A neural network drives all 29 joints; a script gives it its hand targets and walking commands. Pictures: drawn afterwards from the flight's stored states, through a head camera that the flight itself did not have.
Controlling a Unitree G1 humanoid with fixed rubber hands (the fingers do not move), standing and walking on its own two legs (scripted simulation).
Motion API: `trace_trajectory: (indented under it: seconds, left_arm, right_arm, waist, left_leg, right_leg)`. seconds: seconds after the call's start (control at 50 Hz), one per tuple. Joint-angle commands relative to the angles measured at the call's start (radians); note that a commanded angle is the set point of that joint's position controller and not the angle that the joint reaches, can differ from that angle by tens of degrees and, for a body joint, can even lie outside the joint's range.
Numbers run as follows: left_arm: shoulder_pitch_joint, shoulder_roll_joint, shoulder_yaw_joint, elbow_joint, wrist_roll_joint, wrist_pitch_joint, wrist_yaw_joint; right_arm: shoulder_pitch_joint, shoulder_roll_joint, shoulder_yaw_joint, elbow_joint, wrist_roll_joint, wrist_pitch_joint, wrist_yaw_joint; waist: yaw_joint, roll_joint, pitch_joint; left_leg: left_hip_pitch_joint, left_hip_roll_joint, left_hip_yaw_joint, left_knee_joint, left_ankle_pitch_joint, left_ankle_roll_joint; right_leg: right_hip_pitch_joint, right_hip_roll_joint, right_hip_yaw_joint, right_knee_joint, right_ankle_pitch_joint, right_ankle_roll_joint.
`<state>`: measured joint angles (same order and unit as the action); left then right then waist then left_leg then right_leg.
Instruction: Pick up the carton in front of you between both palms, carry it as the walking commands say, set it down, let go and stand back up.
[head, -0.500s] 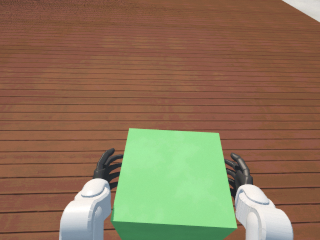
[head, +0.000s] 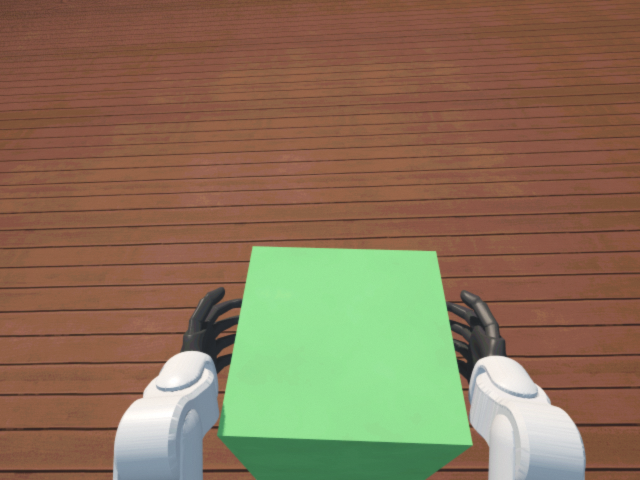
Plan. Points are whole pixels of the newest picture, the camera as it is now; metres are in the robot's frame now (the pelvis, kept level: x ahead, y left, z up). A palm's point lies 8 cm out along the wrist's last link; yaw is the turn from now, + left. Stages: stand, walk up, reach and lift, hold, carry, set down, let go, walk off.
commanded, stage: carry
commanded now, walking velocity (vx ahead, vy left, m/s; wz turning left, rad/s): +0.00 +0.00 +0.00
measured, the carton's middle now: (339, 374) +0.26 +0.00 +0.01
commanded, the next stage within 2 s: hold in 1.76 s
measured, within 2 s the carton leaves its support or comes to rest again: neither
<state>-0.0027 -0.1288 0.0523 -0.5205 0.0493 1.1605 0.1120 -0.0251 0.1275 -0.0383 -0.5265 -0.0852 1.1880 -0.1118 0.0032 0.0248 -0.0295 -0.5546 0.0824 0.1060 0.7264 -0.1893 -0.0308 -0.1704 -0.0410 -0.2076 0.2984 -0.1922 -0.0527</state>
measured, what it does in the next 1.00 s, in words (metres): walks ahead: left foot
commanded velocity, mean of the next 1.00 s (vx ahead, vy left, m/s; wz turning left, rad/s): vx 0.00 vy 0.00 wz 0.00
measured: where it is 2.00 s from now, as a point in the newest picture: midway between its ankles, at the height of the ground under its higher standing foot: outside the picture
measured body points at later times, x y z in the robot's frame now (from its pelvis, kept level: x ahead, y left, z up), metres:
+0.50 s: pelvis +0.15 +0.02 -0.02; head +0.15 +0.03 +0.43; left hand +0.43 +0.16 +0.03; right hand +0.42 -0.14 +0.03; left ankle +0.18 +0.11 -0.75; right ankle +0.03 -0.09 -0.75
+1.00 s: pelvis +0.12 +0.01 -0.02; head +0.12 +0.01 +0.43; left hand +0.43 +0.15 +0.00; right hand +0.42 -0.16 +0.00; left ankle +0.18 +0.11 -0.75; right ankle +0.03 -0.09 -0.75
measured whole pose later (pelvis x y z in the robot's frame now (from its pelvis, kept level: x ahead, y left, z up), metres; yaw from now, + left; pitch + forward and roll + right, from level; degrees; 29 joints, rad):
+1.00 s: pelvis +0.12 +0.01 -0.02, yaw -3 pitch +2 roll +0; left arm -0.21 -0.14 0.17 0.18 0.23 0.67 0.03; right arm -0.21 0.14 -0.18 0.18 -0.23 0.67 -0.02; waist 0.00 -0.01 -0.07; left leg -0.38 0.07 0.21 0.55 -0.20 0.03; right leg -0.13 -0.04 -0.12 0.52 -0.42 0.00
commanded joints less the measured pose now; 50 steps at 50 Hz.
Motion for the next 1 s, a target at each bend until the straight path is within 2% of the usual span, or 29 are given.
trace_trajectory:
  seconds: [0.0, 0.06, 0.08, 0.1, 0.12, 0.14, 0.16, 0.18, 0.2, 0.24, 0.26, 0.28, 0.3, 0.34, 0.4, 0.5, 0.6, 0.78, 0.88, 0.98]
  left_arm:
    - [-0.36, -0.854, -0.674, -0.108, -0.317, 0.008, -0.198]
    - [-0.349, -0.797, -0.655, -0.096, -0.294, 0.037, -0.179]
    - [-0.355, -0.776, -0.65, -0.088, -0.289, 0.047, -0.174]
    - [-0.364, -0.752, -0.644, -0.077, -0.282, 0.058, -0.168]
    - [-0.373, -0.732, -0.639, -0.068, -0.279, 0.071, -0.162]
    - [-0.385, -0.725, -0.647, -0.06, -0.282, 0.084, -0.158]
    - [-0.4, -0.727, -0.657, -0.07, -0.293, 0.091, -0.161]
    - [-0.446, -0.753, -0.677, -0.077, -0.305, 0.091, -0.166]
    - [-0.462, -0.777, -0.681, -0.048, -0.309, 0.087, -0.17]
    - [-0.477, -0.829, -0.695, -0.005, -0.309, 0.068, -0.184]
    - [-0.476, -0.836, -0.693, 0.024, -0.302, 0.058, -0.191]
    - [-0.48, -0.845, -0.693, 0.048, -0.294, 0.043, -0.198]
    - [-0.488, -0.851, -0.689, 0.074, -0.284, 0.026, -0.205]
    - [-0.475, -0.848, -0.662, 0.136, -0.256, -0.013, -0.218]
    - [-0.472, -0.838, -0.627, 0.194, -0.217, -0.083, -0.231]
    - [-0.484, -0.829, -0.602, 0.249, -0.181, -0.181, -0.245]
    - [-0.483, -0.788, -0.545, 0.336, -0.127, -0.276, -0.25]
    - [-0.579, -0.733, -0.402, 0.572, -0.032, -0.467, -0.258]
    - [-0.645, -0.814, -0.407, 0.644, -0.029, -0.539, -0.279]
    - [-0.641, -0.886, -0.457, 0.609, -0.057, -0.513, -0.295]
  right_arm:
    - [-0.386, 0.88, 0.72, -0.126, 0.342, -0.01, 0.163]
    - [-0.381, 0.812, 0.695, -0.109, 0.348, 0.02, 0.165]
    - [-0.374, 0.788, 0.68, -0.096, 0.346, 0.03, 0.166]
    - [-0.373, 0.759, 0.66, -0.082, 0.34, 0.041, 0.166]
    - [-0.383, 0.73, 0.639, -0.063, 0.337, 0.05, 0.166]
    - [-0.372, 0.725, 0.62, -0.023, 0.333, 0.055, 0.167]
    - [-0.341, 0.743, 0.611, 0.003, 0.327, 0.052, 0.169]
    - [-0.349, 0.766, 0.602, 0.014, 0.328, 0.049, 0.174]
    - [-0.37, 0.787, 0.598, 0.024, 0.327, 0.044, 0.179]
    - [-0.388, 0.825, 0.596, 0.057, 0.319, 0.027, 0.191]
    - [-0.388, 0.833, 0.594, 0.081, 0.308, 0.017, 0.198]
    - [-0.401, 0.835, 0.597, 0.094, 0.301, 0.005, 0.205]
    - [-0.424, 0.842, 0.603, 0.11, 0.299, -0.009, 0.213]
    - [-0.438, 0.839, 0.601, 0.159, 0.282, -0.048, 0.226]
    - [-0.457, 0.835, 0.6, 0.21, 0.263, -0.114, 0.243]
    - [-0.485, 0.831, 0.597, 0.259, 0.237, -0.212, 0.254]
    - [-0.47, 0.784, 0.528, 0.35, 0.166, -0.307, 0.255]
    - [-0.552, 0.723, 0.371, 0.584, 0.059, -0.498, 0.261]
    - [-0.629, 0.801, 0.384, 0.652, 0.061, -0.571, 0.286]
    - [-0.633, 0.874, 0.44, 0.617, 0.092, -0.546, 0.302]
  waist:
    - [0.009, -0.201, -0.269]
    - [0.011, -0.171, -0.237]
    - [0.003, -0.138, -0.219]
    - [0.003, -0.108, -0.218]
    - [0.01, -0.009, -0.261]
    - [0.002, 0.1, -0.333]
    - [-0.005, 0.176, -0.367]
    - [-0.003, 0.169, -0.359]
    - [-0.001, 0.147, -0.351]
    - [0.003, 0.123, -0.36]
    - [0.001, 0.102, -0.354]
    - [-0.002, 0.052, -0.356]
    - [-0.005, 0.01, -0.351]
    - [-0.004, -0.018, -0.355]
    - [-0.001, -0.031, -0.367]
    - [-0.001, -0.043, -0.365]
    - [-0.002, -0.051, -0.346]
    - [-0.002, -0.036, -0.304]
    - [-0.003, -0.034, -0.299]
    - [-0.003, -0.033, -0.31]
  left_leg:
    - [0.115, -0.036, 0.047, -0.123, 0.117, -0.006]
    - [0.217, -0.042, 0.078, -0.273, 0.233, 0.002]
    - [0.292, -0.036, 0.09, -0.37, 0.329, 0.002]
    - [0.39, -0.005, 0.071, -0.394, 0.411, 0.005]
    - [0.546, 0.118, -0.028, -0.296, 0.776, 0.037]
    - [0.694, 0.217, -0.138, -0.242, 0.991, 0.13]
    - [0.685, 0.258, -0.202, -0.279, 0.947, 0.183]
    - [0.659, 0.259, -0.203, -0.304, 0.892, 0.189]
    - [0.642, 0.24, -0.182, -0.313, 0.835, 0.174]
    - [0.594, 0.171, -0.107, -0.3, 0.657, 0.113]
    - [0.554, 0.144, -0.079, -0.286, 0.576, 0.093]
    - [0.533, 0.12, -0.045, -0.259, 0.551, 0.086]
    - [0.517, 0.106, -0.037, -0.23, 0.583, 0.087]
    - [0.491, 0.101, -0.03, -0.189, 0.637, 0.093]
    - [0.473, 0.099, -0.027, -0.152, 0.679, 0.099]
    - [0.441, 0.089, -0.014, -0.134, 0.606, 0.088]
    - [0.424, 0.084, -0.005, -0.132, 0.51, 0.08]
    - [0.414, 0.091, -0.01, -0.174, 0.406, 0.075]
    - [0.413, 0.09, -0.016, -0.199, 0.33, 0.071]
    - [0.419, 0.091, -0.018, -0.211, 0.313, 0.069]
  right_leg:
    - [0.181, -0.205, 0.025, -0.007, 0.667, -0.045]
    - [0.161, -0.18, 0.01, 0.073, 0.543, -0.013]
    - [0.125, -0.164, 0.004, 0.125, 0.483, 0.013]
    - [0.065, -0.15, 0.012, 0.175, 0.412, 0.041]
    - [-0.046, -0.111, 0.016, 0.26, 0.212, 0.08]
    - [-0.14, -0.081, 0.072, 0.311, -0.033, 0.098]
    - [-0.141, -0.051, 0.091, 0.323, -0.209, 0.1]
    - [-0.141, -0.048, 0.108, 0.303, -0.276, 0.097]
    - [-0.125, -0.048, 0.124, 0.235, -0.307, 0.092]
    - [-0.043, -0.049, 0.117, 0.08, -0.135, 0.092]
    - [-0.011, -0.063, 0.119, 0.067, -0.066, 0.095]
    - [-0.005, -0.092, 0.131, 0.111, 0.059, 0.094]
    - [-0.002, -0.101, 0.131, 0.155, 0.161, 0.09]
    - [0.006, -0.104, 0.122, 0.182, 0.238, 0.088]
    - [0.018, -0.105, 0.121, 0.204, 0.318, 0.084]
    - [0.039, -0.114, 0.13, 0.213, 0.389, 0.078]
    - [0.039, -0.122, 0.14, 0.205, 0.41, 0.071]
    - [0.012, -0.113, 0.147, 0.165, 0.259, 0.054]
    - [-0.001, -0.111, 0.153, 0.149, 0.177, 0.043]
    - [-0.012, -0.11, 0.158, 0.146, 0.144, 0.039]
